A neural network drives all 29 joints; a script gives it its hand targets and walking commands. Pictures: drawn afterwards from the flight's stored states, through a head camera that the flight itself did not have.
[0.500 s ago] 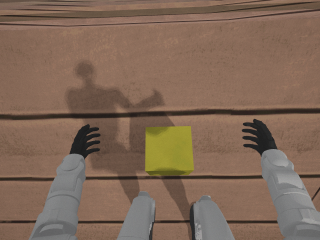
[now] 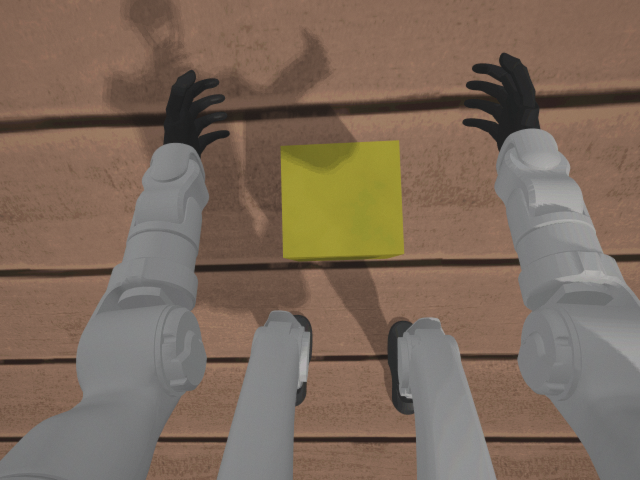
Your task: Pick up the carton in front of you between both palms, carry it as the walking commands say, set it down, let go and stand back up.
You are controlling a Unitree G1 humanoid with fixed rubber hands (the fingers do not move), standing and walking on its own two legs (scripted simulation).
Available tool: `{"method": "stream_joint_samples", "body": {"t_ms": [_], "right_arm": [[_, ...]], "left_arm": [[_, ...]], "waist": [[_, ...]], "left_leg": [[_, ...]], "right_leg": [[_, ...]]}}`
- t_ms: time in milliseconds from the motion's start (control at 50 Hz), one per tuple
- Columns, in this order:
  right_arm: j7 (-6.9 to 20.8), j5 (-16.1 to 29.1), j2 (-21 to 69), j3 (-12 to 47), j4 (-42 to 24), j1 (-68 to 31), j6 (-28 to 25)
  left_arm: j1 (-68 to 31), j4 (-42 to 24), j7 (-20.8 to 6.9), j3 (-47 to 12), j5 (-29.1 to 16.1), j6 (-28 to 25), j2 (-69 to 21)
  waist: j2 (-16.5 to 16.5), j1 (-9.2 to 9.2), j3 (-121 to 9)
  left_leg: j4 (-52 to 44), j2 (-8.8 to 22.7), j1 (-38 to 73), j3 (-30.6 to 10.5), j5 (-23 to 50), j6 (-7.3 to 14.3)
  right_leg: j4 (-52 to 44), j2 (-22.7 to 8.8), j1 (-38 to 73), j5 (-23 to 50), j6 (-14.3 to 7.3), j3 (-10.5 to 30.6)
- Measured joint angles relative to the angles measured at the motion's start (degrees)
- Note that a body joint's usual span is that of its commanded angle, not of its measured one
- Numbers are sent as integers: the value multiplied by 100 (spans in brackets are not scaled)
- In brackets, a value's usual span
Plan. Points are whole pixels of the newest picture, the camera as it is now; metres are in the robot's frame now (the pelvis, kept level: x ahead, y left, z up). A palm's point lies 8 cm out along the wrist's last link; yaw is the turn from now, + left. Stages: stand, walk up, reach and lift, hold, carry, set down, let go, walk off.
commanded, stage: reach and lift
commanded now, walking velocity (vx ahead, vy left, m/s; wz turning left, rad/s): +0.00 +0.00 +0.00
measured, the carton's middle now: (341, 210) +0.47 +0.03 -0.46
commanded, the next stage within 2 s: none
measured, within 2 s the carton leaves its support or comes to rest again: leaves its support in 1.52 s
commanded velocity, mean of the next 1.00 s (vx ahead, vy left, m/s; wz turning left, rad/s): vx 0.00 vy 0.00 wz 0.00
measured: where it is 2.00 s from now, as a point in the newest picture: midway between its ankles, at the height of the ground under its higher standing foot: (349, 379)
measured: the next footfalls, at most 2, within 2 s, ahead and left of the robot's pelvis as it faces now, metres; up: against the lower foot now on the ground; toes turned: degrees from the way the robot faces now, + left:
none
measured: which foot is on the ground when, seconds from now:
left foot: down 0.00-1.00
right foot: down 0.00-1.00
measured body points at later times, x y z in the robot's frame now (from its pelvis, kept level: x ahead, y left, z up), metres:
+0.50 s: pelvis -0.03 -0.01 -0.17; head +0.32 +0.00 +0.11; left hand +0.46 +0.23 -0.34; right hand +0.50 -0.16 -0.34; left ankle +0.09 +0.12 -0.55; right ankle +0.09 -0.13 -0.55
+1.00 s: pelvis -0.03 +0.00 -0.22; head +0.32 +0.01 +0.06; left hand +0.47 +0.21 -0.40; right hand +0.50 -0.16 -0.39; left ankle +0.09 +0.12 -0.55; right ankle +0.09 -0.13 -0.55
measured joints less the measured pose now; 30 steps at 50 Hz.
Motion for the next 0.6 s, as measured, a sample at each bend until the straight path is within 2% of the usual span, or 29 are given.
{"method": "stream_joint_samples", "body": {"t_ms": [100, 200, 360, 500, 600], "right_arm": [[-163, -4, 69, 76, -132, 205, -195], [-253, 234, 4, 343, -180, 486, -442], [-440, 720, -254, 830, -630, 454, -365], [-515, 1043, -424, 1026, -172, -442, -299], [-492, 1103, -489, 1020, 486, -1179, -367]], "left_arm": [[252, -127, 48, -99, -278, -261, 17], [533, -211, 107, -299, -519, -469, 30], [537, -461, 149, -713, -998, -480, 343], [-360, -6, 232, -902, -1308, -401, 683], [-1036, 526, 242, -1078, -1272, -474, 804]], "waist": [[-3, 23, -139], [13, 37, -142], [-2, 38, 451], [-124, 16, 1229], [-109, -8, 1715]], "left_leg": [[644, -25, -730, 9, -291, -14], [1440, -85, -1449, -10, -581, -57], [2669, -132, -2352, -66, -729, -160], [3419, -144, -2807, -106, -601, -240], [3842, -179, -3046, -139, -527, -255]], "right_leg": [[672, 32, -747, -301, 14, 36], [1506, 63, -1475, -617, 28, 64], [2757, 167, -2392, -765, 48, 62], [3524, 225, -2872, -635, 49, 24], [3933, 208, -3076, -587, 62, -19]]}}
